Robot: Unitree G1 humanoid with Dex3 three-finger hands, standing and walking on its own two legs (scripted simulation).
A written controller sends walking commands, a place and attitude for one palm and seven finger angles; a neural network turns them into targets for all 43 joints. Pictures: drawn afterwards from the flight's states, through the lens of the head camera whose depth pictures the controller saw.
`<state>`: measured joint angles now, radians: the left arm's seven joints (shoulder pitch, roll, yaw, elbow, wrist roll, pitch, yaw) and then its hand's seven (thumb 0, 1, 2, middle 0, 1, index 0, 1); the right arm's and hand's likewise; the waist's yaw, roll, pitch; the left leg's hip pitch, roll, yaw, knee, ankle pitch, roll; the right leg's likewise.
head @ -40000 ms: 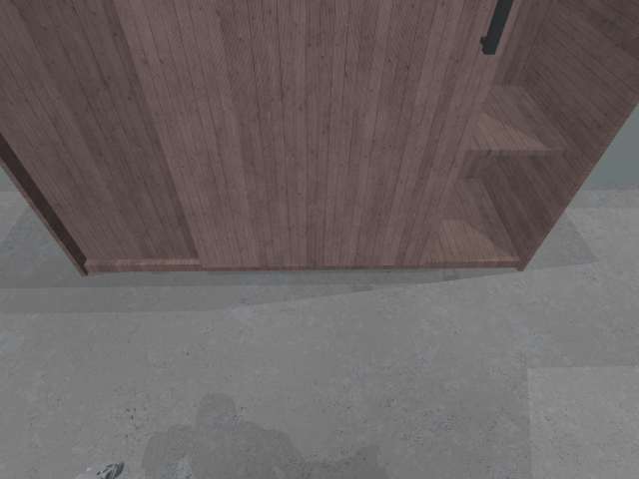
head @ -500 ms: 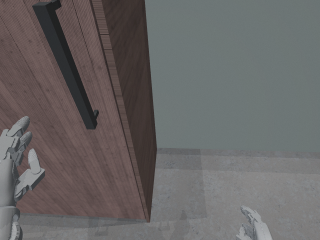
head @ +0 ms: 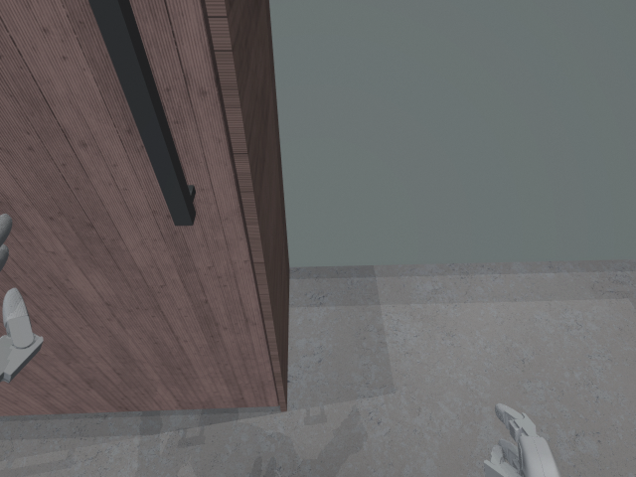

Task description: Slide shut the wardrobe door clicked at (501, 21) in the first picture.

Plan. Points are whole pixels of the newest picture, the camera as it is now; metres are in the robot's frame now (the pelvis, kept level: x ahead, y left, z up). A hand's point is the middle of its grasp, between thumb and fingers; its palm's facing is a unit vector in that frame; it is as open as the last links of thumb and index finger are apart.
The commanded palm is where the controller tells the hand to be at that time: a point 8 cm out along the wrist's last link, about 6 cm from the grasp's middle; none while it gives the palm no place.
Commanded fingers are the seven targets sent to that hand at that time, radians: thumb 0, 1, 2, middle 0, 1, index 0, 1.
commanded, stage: step back with the hand held close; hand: left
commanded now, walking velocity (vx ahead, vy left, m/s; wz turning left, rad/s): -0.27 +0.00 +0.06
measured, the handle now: (155, 107) +0.41 +0.21 +0.27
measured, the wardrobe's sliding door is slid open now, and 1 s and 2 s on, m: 0.00 0.00 0.00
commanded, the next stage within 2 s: stop stepping back and stand still in 0.50 s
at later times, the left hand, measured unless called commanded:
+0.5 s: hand (13, 473) +0.10 +0.22 +0.17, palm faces +0.28 -0.82 -0.50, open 7.4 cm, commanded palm +0.03 +0.28 +0.19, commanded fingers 0.00 0.90 0.90 -0.20 -0.30 -0.20 -0.30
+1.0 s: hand out of the picture -0.08 +0.31 +0.18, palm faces +0.49 -0.77 -0.41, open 7.4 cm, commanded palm -0.13 +0.33 +0.19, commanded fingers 0.00 0.90 0.90 -0.20 -0.30 -0.20 -0.30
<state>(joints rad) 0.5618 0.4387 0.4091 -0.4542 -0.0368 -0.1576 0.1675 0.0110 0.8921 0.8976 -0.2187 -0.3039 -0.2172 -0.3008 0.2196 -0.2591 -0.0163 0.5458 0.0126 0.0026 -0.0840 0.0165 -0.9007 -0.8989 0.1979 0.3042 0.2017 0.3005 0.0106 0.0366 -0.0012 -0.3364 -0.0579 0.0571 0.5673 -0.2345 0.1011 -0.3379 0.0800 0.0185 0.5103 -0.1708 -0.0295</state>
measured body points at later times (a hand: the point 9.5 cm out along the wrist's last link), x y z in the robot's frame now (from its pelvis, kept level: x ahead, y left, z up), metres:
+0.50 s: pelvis -0.13 -0.01 +0.00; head -0.10 +0.00 +0.44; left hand +0.07 +0.27 +0.20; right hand +0.06 -0.24 -0.08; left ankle +0.04 +0.05 -0.73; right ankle -0.21 -0.12 -0.73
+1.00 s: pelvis -0.27 +0.03 +0.01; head -0.29 +0.06 +0.46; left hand -0.11 +0.35 +0.20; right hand -0.11 -0.18 -0.07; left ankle -0.17 +0.12 -0.72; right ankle -0.34 -0.05 -0.72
